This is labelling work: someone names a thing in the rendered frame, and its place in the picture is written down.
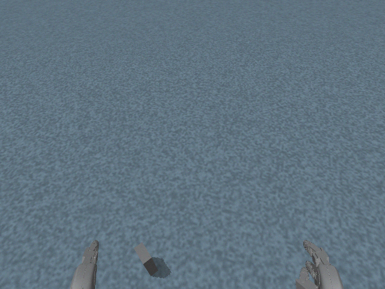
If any right robot hand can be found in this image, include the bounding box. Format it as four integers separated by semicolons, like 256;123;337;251
295;240;344;289

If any carton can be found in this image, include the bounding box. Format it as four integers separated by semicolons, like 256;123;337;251
134;242;158;276

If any left robot hand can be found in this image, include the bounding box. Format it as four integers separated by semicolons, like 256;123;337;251
70;240;99;289

